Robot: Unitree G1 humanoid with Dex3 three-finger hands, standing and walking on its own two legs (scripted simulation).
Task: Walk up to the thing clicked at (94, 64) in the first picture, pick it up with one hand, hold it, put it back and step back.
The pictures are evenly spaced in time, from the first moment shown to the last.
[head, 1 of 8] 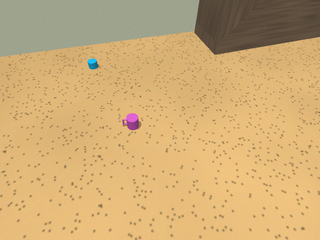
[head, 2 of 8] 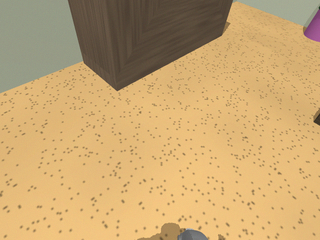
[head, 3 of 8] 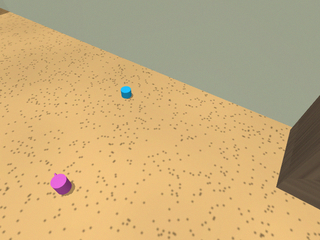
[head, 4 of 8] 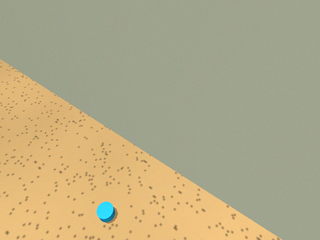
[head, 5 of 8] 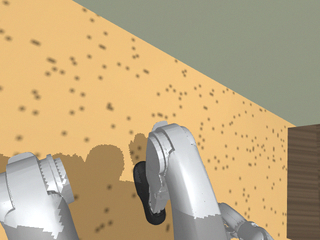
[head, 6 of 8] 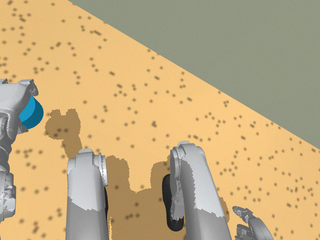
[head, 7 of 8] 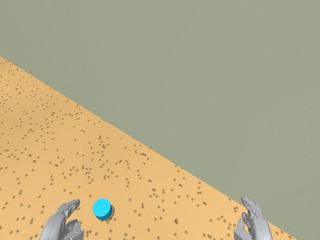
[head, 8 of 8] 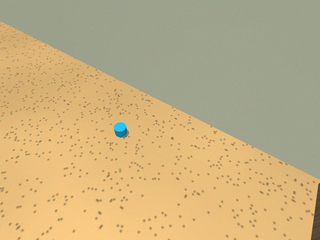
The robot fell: no
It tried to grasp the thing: yes
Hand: left
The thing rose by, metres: 0.67
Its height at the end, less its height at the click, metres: +0.00
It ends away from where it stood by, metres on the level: 0.02
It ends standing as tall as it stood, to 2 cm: yes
